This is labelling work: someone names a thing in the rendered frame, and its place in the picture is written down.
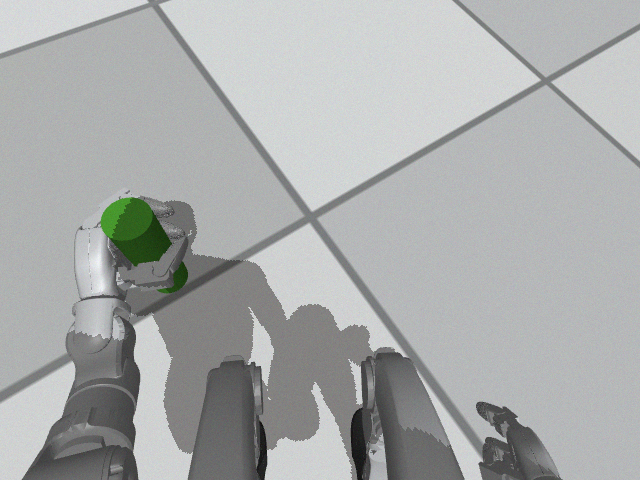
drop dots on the left robot hand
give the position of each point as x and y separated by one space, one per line
101 269

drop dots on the right robot hand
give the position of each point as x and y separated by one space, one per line
523 458

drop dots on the left robot arm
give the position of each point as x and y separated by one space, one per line
94 439

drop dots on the can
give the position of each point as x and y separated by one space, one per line
133 227

